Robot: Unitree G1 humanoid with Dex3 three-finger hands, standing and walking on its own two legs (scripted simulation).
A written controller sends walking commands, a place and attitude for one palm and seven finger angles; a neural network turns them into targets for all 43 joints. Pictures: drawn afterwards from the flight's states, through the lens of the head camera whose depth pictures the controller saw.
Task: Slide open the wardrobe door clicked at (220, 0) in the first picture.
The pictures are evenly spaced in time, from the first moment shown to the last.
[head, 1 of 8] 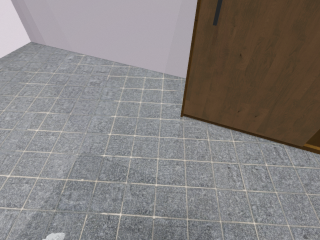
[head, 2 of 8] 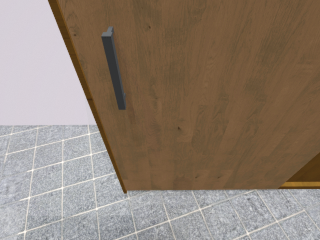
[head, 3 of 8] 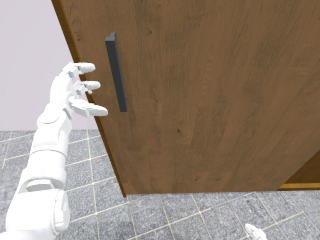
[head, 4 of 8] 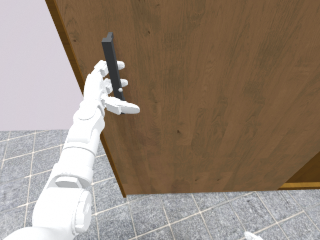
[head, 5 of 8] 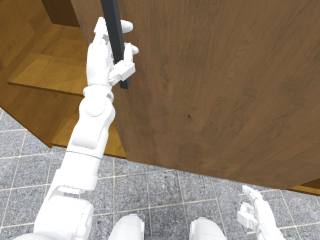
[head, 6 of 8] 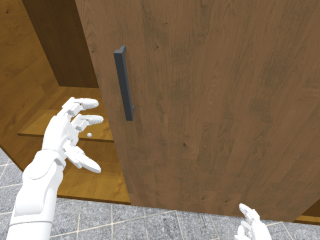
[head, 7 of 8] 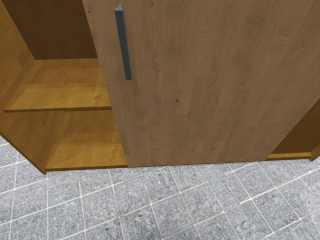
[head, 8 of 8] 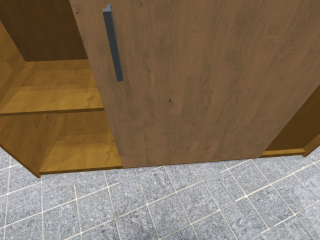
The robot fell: no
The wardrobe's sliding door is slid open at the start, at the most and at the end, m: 0.00 0.56 0.56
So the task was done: yes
